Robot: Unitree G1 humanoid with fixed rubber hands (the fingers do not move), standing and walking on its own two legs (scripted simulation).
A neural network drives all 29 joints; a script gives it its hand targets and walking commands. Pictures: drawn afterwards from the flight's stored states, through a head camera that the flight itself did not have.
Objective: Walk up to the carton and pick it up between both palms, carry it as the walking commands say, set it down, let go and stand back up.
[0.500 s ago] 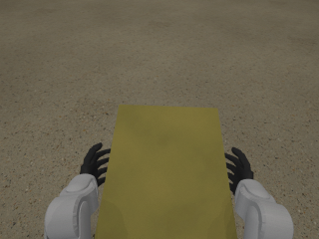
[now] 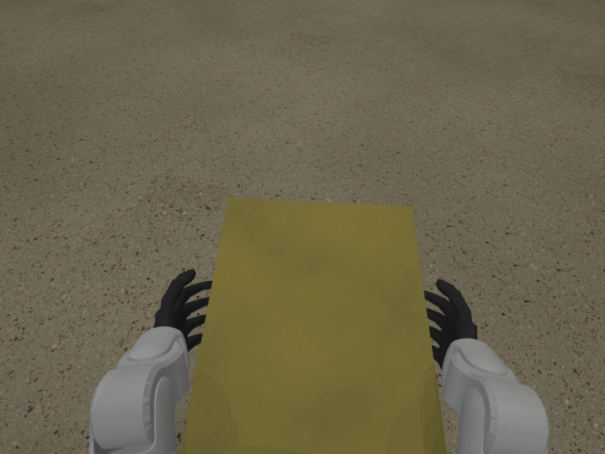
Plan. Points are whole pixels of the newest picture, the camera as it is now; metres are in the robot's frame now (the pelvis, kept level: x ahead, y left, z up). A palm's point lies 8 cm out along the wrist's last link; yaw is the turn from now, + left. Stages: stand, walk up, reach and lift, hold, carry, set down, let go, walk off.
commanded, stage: carry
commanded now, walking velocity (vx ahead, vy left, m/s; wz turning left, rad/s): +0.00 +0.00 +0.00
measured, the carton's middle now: (311, 343) +0.28 +0.00 -0.01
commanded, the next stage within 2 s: hold in 1.30 s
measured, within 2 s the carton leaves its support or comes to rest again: neither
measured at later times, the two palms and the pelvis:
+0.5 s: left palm (183, 328) +0.26 +0.16 +0.06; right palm (444, 338) +0.26 -0.16 +0.07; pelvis +0.01 +0.00 +0.00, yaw +0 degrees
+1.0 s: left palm (191, 318) +0.27 +0.15 +0.06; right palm (444, 329) +0.27 -0.17 +0.06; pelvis +0.02 -0.01 +0.00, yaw +0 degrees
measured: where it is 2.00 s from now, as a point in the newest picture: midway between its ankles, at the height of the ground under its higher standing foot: outside the picture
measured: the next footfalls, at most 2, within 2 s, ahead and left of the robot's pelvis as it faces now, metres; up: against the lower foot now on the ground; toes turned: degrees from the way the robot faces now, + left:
none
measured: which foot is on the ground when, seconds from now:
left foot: down 0.00-1.00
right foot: down 0.00-1.00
